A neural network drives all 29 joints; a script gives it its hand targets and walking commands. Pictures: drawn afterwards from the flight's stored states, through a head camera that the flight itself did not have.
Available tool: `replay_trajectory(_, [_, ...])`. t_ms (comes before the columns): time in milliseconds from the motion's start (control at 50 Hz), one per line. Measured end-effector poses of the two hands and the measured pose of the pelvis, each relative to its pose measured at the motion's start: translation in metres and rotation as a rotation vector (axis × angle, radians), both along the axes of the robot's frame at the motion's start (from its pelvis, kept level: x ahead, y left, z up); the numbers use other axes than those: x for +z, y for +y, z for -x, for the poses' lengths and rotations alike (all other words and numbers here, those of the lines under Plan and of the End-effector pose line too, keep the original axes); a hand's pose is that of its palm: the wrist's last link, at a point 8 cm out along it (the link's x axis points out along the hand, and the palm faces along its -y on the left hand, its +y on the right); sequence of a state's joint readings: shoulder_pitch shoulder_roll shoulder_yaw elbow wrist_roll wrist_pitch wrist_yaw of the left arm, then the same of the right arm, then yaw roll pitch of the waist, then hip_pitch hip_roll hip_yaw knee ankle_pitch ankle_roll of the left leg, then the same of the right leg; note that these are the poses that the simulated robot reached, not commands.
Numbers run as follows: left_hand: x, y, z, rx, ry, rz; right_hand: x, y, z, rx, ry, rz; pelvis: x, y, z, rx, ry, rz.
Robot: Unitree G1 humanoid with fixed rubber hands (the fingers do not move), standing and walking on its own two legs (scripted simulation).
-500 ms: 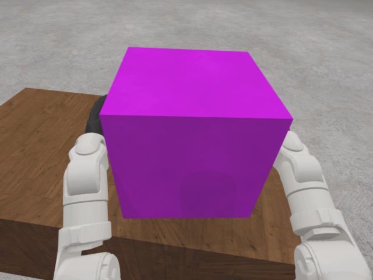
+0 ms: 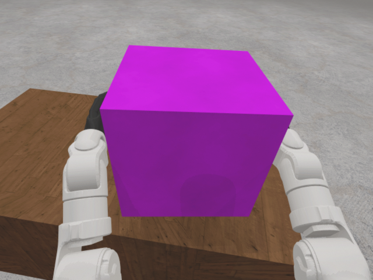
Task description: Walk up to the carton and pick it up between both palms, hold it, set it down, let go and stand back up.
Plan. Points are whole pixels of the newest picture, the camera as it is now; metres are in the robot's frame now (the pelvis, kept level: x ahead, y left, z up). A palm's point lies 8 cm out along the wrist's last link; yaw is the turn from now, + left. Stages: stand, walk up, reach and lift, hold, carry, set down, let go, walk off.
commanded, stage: hold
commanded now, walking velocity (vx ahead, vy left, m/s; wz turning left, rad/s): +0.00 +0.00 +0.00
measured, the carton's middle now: (188, 129) +0.39 +0.01 +0.16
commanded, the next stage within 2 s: none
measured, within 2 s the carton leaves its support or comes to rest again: neither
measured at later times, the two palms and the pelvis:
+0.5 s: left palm (98, 130) +0.35 +0.19 +0.19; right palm (276, 129) +0.37 -0.18 +0.19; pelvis +0.00 +0.00 +0.00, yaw +0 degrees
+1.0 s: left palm (99, 131) +0.35 +0.18 +0.19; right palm (278, 131) +0.36 -0.18 +0.19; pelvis +0.00 +0.00 +0.00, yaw +0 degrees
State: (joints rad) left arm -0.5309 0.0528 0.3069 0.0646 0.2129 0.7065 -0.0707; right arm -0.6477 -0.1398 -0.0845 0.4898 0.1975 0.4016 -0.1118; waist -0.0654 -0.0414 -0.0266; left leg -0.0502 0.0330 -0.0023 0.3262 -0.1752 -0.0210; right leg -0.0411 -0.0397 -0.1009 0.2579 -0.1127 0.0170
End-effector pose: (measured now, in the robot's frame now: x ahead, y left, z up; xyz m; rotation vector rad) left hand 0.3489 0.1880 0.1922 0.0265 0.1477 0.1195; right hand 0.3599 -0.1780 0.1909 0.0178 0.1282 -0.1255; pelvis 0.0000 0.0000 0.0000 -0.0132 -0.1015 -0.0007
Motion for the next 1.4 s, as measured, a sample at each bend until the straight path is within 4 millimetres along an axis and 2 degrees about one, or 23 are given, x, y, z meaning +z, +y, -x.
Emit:
replay_trajectory(240, [-0.0027,-0.0061,-0.0025,-0.006,0.012,-0.001,-0.0063,-0.0062,0.0004,-0.004,0.011,0.001,0.0,-0.0023,0.0018,-0.007,0.011,-0.003])
replay_trajectory(480, [-0.0013,-0.0025,-0.0041,0.005,-0.001,-0.001,-0.0025,-0.0024,-0.0057,0.006,-0.002,0.006,0.0003,-0.0042,-0.0015,0.003,0.016,-0.002])
replay_trajectory(700, [-0.0024,-0.002,-0.0009,-0.001,-0.004,-0.006,-0.0045,-0.0019,-0.0009,0.0,-0.005,-0.001,0.0,-0.0015,-0.005,0.006,0.005,0.001])
replay_trajectory(1400, [-0.0012,-0.0025,-0.0023,0.002,0.004,0.001,-0.0038,-0.0024,-0.0028,0.002,0.002,-0.001,0.0002,-0.0035,-0.0015,0.002,0.009,-0.002])
